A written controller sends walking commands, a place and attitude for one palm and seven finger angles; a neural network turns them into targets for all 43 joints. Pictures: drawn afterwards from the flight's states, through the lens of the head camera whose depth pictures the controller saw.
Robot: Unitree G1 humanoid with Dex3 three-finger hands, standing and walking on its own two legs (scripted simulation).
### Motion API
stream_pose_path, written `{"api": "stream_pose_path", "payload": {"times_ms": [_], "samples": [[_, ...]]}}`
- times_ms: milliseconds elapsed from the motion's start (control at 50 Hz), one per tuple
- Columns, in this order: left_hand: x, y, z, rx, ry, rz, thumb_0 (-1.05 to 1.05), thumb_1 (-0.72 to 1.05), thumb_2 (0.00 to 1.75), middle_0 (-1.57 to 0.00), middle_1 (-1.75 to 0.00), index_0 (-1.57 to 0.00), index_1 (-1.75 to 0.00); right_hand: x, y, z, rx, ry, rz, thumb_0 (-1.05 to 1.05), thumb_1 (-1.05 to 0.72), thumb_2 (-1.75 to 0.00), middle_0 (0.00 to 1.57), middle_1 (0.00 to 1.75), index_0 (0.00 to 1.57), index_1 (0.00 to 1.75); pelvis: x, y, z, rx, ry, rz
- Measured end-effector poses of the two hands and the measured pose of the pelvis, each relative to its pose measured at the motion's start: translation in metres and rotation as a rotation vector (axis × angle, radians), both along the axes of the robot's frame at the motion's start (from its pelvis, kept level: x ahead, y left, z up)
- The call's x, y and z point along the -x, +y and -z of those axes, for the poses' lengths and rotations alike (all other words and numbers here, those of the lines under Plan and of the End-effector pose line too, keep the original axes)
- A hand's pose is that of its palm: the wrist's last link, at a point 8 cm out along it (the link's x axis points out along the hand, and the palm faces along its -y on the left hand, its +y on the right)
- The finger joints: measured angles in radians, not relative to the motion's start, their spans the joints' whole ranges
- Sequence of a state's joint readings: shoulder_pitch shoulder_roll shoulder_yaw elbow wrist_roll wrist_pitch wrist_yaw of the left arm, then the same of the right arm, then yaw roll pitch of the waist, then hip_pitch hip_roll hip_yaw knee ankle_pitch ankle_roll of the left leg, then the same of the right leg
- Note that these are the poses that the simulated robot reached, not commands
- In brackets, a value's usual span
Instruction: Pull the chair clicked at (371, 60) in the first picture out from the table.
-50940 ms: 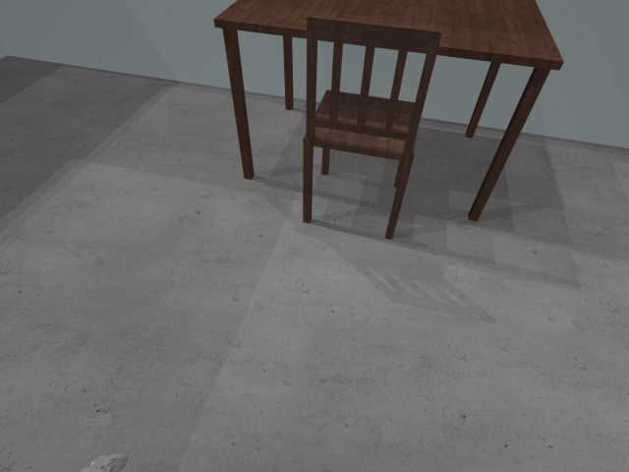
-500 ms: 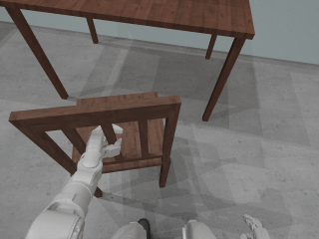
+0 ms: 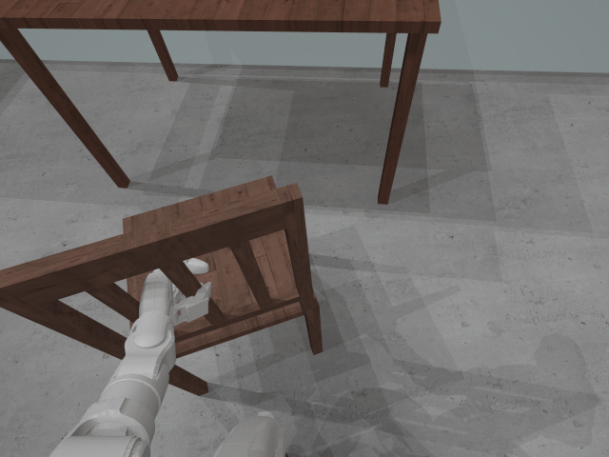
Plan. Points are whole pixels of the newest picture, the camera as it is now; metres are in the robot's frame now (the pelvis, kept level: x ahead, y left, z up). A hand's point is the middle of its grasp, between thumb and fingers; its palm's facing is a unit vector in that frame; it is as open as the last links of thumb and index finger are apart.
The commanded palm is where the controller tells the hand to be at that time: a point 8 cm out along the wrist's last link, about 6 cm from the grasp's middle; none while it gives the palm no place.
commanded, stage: step backward, pulling the chair out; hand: left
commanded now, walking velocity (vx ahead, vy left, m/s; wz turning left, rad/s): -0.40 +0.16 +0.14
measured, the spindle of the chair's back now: (196, 294) +0.36 +0.19 -0.11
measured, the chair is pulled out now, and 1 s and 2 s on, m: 0.48 0.59 0.59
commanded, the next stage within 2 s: stop walking, hand still on the chair in 0.44 s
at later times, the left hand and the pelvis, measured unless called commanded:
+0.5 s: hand (198, 336) +0.28 +0.17 -0.07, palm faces +0.01 -0.97 -0.23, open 5.6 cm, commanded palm +0.27 +0.21 -0.06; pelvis -0.07 +0.03 -0.01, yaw +3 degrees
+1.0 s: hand (193, 380) +0.22 +0.16 -0.07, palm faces +0.04 -0.97 -0.22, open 5.7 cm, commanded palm +0.20 +0.21 -0.05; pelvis -0.08 +0.02 -0.01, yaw +4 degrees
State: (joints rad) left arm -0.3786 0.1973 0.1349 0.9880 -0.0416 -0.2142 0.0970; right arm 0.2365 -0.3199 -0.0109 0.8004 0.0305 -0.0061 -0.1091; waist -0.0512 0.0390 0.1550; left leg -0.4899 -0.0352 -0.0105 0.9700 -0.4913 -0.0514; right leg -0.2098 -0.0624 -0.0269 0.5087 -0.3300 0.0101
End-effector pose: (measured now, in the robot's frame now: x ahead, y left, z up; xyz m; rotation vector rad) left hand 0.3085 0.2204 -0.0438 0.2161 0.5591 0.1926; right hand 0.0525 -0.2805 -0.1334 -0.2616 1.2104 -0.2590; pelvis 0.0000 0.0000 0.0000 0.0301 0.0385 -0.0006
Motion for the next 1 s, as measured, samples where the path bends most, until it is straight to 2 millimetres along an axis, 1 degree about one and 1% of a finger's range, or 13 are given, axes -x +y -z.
{"api": "stream_pose_path", "payload": {"times_ms": [60,140,240,280,340,420,480,560,660,740,800,880,1000], "samples": [[0.004,-0.004,0.000,0.004,0.020,0.012,0.02,0.58,0.74,-0.26,-1.20,-0.50,-1.45,-0.007,-0.005,-0.006,0.036,-0.009,-0.024,0.01,-0.91,-0.90,0.20,0.30,0.20,0.30,0.006,0.003,-0.002,-0.015,0.013,-0.030],[0.005,-0.004,0.000,0.004,0.019,0.050,0.02,0.56,0.75,-0.26,-1.24,-0.50,-1.45,-0.025,-0.002,-0.006,0.077,-0.061,-0.055,0.01,-0.91,-0.90,0.20,0.30,0.20,0.30,0.018,0.015,0.004,-0.003,0.018,-0.062],[0.009,-0.003,0.000,0.005,0.014,0.072,0.01,0.58,0.72,-0.25,-1.25,-0.50,-1.45,-0.037,0.026,-0.006,0.009,-0.135,-0.092,0.00,-0.91,-0.90,0.19,0.30,0.19,0.30,0.039,0.018,0.008,-0.007,-0.004,-0.046],[0.014,-0.004,0.000,0.004,0.011,0.070,0.01,0.59,0.71,-0.24,-1.25,-0.50,-1.45,-0.035,0.040,-0.005,-0.037,-0.156,-0.101,0.00,-0.91,-0.90,0.20,0.30,0.20,0.30,0.046,0.016,0.008,0.015,-0.010,-0.043],[0.025,-0.006,0.000,0.006,0.008,0.066,0.01,0.60,0.70,-0.24,-1.23,-0.50,-1.44,-0.024,0.056,-0.004,-0.095,-0.159,-0.090,0.00,-0.91,-0.90,0.20,0.30,0.20,0.30,0.054,0.012,0.006,0.040,-0.015,-0.048],[0.039,-0.007,0.000,0.016,-0.001,0.085,0.01,0.61,0.70,-0.22,-1.25,-0.50,-1.44,-0.004,0.066,-0.002,-0.092,-0.137,-0.079,0.00,-0.90,-0.90,0.20,0.30,0.20,0.30,0.063,0.018,0.008,0.046,-0.012,-0.059],[0.048,-0.005,0.001,0.022,-0.007,0.110,0.01,0.62,0.71,-0.21,-1.26,-0.50,-1.45,0.013,0.068,0.001,-0.057,-0.108,-0.076,0.00,-0.90,-0.90,0.20,0.30,0.20,0.30,0.071,0.026,0.011,0.038,-0.019,-0.062],[0.061,-0.004,0.001,0.028,-0.009,0.119,0.01,0.62,0.71,-0.19,-1.27,-0.50,-1.45,0.033,0.069,0.001,-0.055,-0.089,-0.083,0.00,-0.90,-0.90,0.20,0.30,0.20,0.30,0.083,0.027,0.012,0.028,-0.024,-0.044],[0.081,-0.005,0.000,0.022,-0.017,0.090,0.02,0.62,0.71,-0.21,-1.25,-0.50,-1.45,0.053,0.066,0.005,-0.085,-0.095,-0.086,0.00,-0.90,-0.90,0.20,0.30,0.20,0.30,0.099,0.017,0.012,0.048,-0.052,-0.054],[0.097,-0.006,0.000,0.024,-0.014,0.067,0.03,0.62,0.73,-0.21,-1.24,-0.50,-1.45,0.063,0.056,0.003,-0.086,-0.098,-0.069,0.00,-0.90,-0.90,0.20,0.30,0.20,0.30,0.102,0.009,0.011,0.048,-0.058,-0.062],[0.105,-0.008,0.000,0.024,-0.014,0.060,0.03,0.61,0.74,-0.22,-1.24,-0.50,-1.45,0.065,0.046,0.001,-0.057,-0.108,-0.063,0.01,-0.90,-0.90,0.20,0.30,0.20,0.30,0.099,0.008,0.011,0.038,-0.059,-0.067],[0.111,-0.008,0.000,0.026,-0.012,0.063,0.04,0.61,0.74,-0.22,-1.24,-0.50,-1.45,0.059,0.036,-0.002,-0.020,-0.136,-0.053,0.01,-0.90,-0.90,0.20,0.30,0.20,0.30,0.093,0.012,0.012,0.038,-0.073,-0.067],[0.111,-0.007,0.000,0.032,-0.010,0.089,0.03,0.61,0.75,-0.21,-1.27,-0.50,-1.45,0.035,0.043,-0.011,-0.010,-0.179,-0.057,0.01,-0.91,-0.90,0.20,0.30,0.20,0.30,0.079,0.018,0.008,0.033,-0.075,-0.064]]}}
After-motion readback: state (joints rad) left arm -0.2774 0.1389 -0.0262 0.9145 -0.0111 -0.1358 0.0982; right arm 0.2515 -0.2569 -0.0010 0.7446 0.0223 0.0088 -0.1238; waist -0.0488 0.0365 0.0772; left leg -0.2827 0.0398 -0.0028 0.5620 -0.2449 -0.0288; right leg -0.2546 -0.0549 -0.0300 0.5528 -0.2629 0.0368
